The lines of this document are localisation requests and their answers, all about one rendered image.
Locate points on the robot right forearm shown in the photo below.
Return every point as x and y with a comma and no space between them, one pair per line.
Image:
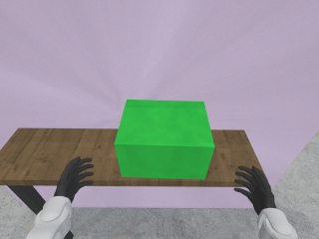
272,224

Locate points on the right robot hand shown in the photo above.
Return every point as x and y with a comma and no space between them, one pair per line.
259,194

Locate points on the carton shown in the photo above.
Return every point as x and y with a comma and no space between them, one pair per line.
164,139

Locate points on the left robot hand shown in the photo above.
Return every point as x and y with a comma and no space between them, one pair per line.
68,184

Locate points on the table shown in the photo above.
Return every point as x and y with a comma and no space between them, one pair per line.
37,156

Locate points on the robot left forearm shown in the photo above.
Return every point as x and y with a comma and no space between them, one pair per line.
53,221

